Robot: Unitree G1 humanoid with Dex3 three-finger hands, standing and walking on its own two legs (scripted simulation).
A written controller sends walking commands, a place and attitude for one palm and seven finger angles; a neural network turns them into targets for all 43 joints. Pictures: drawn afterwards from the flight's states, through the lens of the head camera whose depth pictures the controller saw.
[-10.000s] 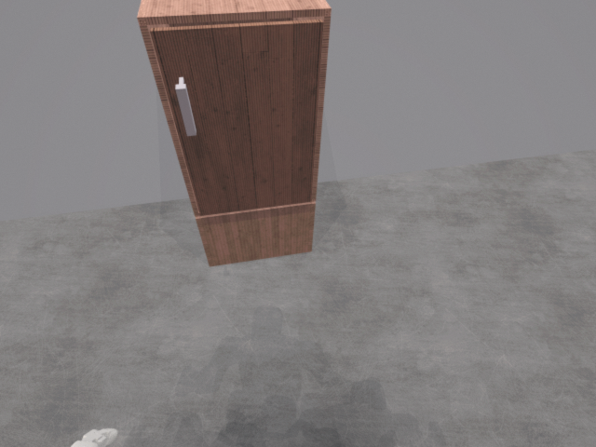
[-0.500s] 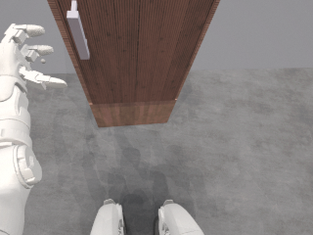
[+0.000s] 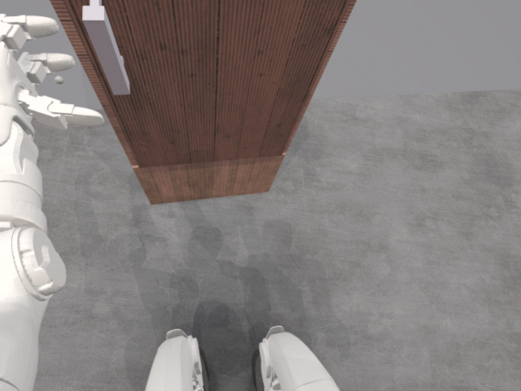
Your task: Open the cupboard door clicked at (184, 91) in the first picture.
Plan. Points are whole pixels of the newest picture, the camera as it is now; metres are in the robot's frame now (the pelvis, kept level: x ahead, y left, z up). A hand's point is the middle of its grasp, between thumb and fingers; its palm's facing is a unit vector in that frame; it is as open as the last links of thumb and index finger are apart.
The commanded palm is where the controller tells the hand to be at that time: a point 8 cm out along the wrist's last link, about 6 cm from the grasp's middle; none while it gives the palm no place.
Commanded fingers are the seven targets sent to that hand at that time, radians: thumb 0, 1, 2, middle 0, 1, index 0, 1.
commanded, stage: move the hooked fingers beside the handle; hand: left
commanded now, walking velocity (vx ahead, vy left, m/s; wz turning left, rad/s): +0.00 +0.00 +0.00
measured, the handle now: (109, 44) +0.59 +0.15 +0.07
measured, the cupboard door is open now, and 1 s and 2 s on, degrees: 0 0 0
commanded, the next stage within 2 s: slide the fingers in behind the handle in 0.54 s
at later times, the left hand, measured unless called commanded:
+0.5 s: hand (65, 87) +0.53 +0.21 +0.06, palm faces +0.08 -1.00 -0.01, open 14.0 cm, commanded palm +0.51 +0.24 +0.07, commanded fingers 0.00 -0.50 0.30 -0.30 -1.20 -0.30 -1.20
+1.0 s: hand (78, 81) +0.53 +0.19 +0.07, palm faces +0.07 -1.00 -0.01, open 14.0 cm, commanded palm +0.51 +0.22 +0.07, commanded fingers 0.00 -0.50 0.30 -0.30 -1.20 -0.30 -1.20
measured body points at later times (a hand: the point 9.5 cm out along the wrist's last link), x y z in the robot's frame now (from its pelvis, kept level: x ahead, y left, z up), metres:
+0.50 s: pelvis -0.01 +0.00 +0.00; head +0.15 +0.04 +0.42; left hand +0.52 +0.26 +0.07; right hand -0.01 -0.27 -0.10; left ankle +0.02 +0.08 -0.65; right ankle -0.02 -0.12 -0.65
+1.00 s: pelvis -0.01 -0.01 +0.00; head +0.15 +0.03 +0.42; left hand +0.52 +0.24 +0.07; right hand -0.04 -0.27 -0.10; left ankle +0.02 +0.08 -0.65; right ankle -0.02 -0.12 -0.65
